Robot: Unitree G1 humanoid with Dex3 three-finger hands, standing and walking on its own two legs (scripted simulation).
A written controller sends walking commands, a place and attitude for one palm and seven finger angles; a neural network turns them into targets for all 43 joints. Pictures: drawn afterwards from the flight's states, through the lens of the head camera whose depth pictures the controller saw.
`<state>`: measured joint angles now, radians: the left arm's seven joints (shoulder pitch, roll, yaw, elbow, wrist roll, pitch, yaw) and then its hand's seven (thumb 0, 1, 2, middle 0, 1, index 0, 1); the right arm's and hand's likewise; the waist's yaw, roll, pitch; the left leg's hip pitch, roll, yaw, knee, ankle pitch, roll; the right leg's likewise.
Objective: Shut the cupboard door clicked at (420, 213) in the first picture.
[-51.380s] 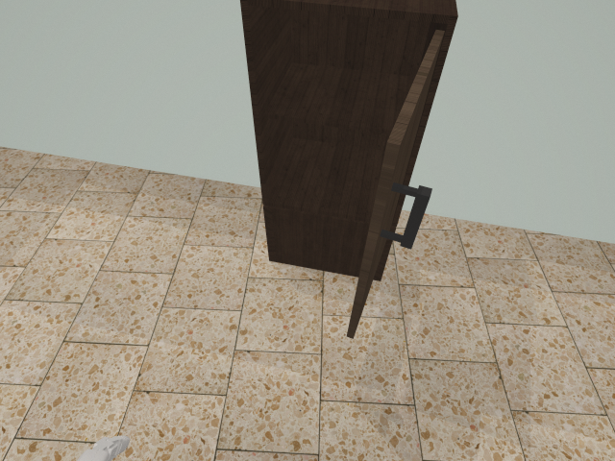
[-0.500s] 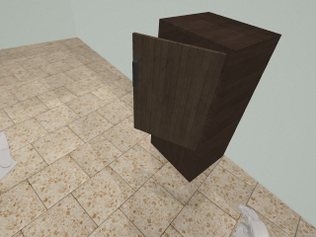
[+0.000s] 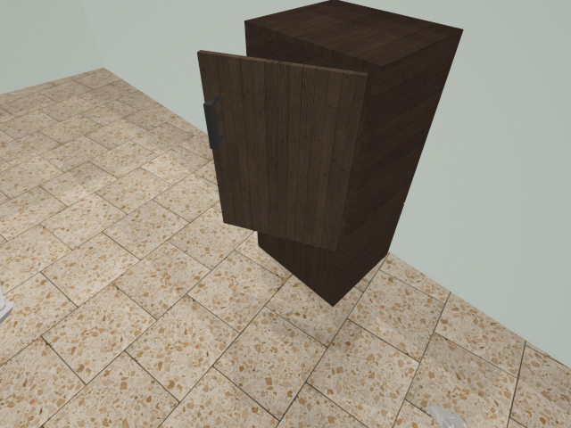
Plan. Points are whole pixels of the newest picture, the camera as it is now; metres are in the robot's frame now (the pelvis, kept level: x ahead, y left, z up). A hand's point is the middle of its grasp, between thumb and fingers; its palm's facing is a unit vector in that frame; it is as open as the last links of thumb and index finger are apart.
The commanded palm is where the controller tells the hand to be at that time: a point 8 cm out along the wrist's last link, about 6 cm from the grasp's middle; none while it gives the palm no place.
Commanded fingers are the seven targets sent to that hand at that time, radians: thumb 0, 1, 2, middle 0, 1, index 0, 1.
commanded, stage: stop stepping back and stand still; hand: left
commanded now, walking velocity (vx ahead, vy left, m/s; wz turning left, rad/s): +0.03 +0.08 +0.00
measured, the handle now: (215, 122) +0.86 +0.22 +0.01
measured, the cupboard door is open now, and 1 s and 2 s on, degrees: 27 27 27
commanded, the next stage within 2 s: let the arm hang, fingers relaxed in 0.30 s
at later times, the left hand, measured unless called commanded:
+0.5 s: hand (60, 344) +0.20 +0.28 +0.08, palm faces +0.24 -0.80 -0.56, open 7.4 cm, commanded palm none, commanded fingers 0.00 0.90 0.90 -0.20 -0.30 -0.20 -0.30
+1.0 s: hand out of the picture -0.13 +0.22 -0.16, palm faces +0.08 -0.97 -0.24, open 7.3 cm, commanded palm none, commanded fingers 0.00 0.90 0.90 -0.20 -0.30 -0.20 -0.30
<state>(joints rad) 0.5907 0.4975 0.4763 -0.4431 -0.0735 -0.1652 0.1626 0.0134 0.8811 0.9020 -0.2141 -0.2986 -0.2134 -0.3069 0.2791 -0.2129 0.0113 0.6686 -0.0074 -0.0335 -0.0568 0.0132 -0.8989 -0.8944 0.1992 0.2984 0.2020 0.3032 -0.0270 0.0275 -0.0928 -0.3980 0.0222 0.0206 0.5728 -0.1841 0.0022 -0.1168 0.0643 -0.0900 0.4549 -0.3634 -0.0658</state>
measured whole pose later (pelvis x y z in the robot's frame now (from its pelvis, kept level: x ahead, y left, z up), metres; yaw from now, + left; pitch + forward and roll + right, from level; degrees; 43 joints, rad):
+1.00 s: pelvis -0.04 +0.03 +0.01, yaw +3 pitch -2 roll -1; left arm 0.44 0.21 0.02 1.10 0.01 0.03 0.01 0.00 0.93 0.90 -0.20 -0.30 -0.20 -0.30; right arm 0.32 -0.18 0.00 1.05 -0.02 0.04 -0.03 0.01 -0.90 -0.89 0.20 0.30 0.20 0.30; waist 0.01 0.02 0.05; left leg -0.31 -0.02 0.01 0.44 -0.10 0.04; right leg -0.11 0.01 -0.08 0.43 -0.30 -0.02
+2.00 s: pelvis -0.01 +0.01 +0.01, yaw +1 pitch -2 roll +0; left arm 0.36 0.12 0.00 1.15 0.01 0.00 0.04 0.00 0.91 0.90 -0.20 -0.30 -0.20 -0.30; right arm 0.28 -0.13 0.00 1.15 -0.02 0.02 -0.04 0.01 -0.91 -0.89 0.19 0.30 0.20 0.30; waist 0.00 0.00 0.04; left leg -0.24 0.00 0.03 0.42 -0.14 0.02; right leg -0.03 0.03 -0.05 0.39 -0.32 -0.04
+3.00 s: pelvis -0.03 -0.03 +0.00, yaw +28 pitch +1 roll +0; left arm 0.19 0.22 0.05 0.87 0.03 0.04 0.03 0.00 0.90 0.90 -0.20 -0.30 -0.20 -0.30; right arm 0.19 -0.27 -0.11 0.91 -0.03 0.09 0.01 0.01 -0.90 -0.89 0.20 0.30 0.20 0.30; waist -0.03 0.04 0.07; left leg -0.58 -0.09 -0.09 0.99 -0.39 -0.03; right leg -0.24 -0.04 -0.04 0.54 -0.32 0.01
